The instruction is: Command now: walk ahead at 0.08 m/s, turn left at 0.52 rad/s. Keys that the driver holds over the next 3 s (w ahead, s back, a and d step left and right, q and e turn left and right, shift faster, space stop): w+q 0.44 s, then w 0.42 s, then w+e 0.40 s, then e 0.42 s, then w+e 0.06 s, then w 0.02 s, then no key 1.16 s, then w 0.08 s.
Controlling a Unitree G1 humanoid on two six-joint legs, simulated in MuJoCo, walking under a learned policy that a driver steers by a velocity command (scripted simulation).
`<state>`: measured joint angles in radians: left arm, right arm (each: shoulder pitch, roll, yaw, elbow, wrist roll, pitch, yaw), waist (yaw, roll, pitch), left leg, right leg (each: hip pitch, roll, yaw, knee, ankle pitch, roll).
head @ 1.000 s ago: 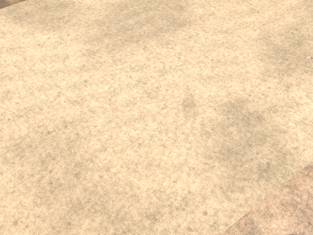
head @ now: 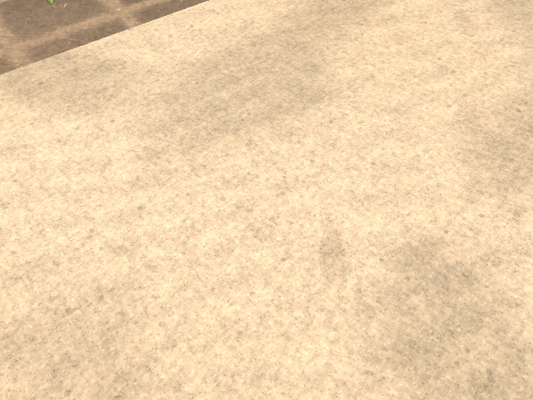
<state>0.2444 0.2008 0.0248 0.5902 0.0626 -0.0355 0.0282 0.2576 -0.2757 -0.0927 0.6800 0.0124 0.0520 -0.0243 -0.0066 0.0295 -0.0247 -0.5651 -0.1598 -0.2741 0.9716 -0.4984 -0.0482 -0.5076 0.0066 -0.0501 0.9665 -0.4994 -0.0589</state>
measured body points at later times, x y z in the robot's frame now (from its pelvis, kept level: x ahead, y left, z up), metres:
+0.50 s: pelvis +0.05 +0.05 +0.05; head +0.06 +0.05 +0.50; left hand -0.01 +0.35 -0.06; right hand +0.31 -0.14 -0.04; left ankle +0.09 +0.24 -0.66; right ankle +0.01 -0.09 -0.68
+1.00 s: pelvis +0.25 +0.23 -0.03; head +0.28 +0.26 +0.41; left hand +0.37 +0.52 -0.12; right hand +0.33 -0.01 -0.16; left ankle +0.08 +0.25 -0.76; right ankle +0.49 +0.19 -0.72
